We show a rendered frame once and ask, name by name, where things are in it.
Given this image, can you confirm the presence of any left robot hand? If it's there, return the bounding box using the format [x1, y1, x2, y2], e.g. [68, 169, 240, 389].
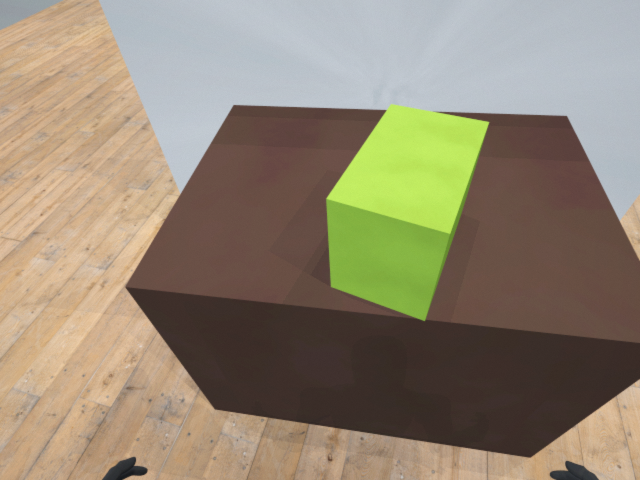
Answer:
[102, 457, 148, 480]

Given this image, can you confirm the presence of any carton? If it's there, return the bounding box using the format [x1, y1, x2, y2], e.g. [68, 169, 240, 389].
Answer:
[326, 104, 489, 321]

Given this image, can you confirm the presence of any pedestal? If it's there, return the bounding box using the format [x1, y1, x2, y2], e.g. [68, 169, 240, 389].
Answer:
[125, 105, 640, 458]

